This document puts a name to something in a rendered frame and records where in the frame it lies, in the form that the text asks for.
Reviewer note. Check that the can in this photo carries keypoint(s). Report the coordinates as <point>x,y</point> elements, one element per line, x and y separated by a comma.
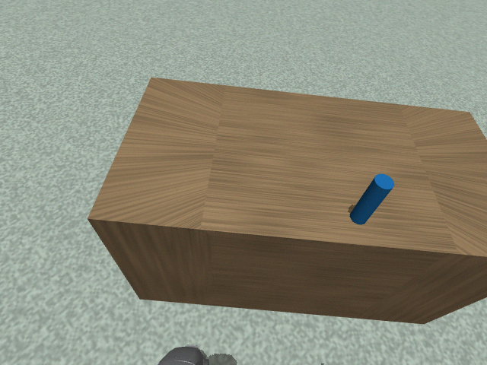
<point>377,191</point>

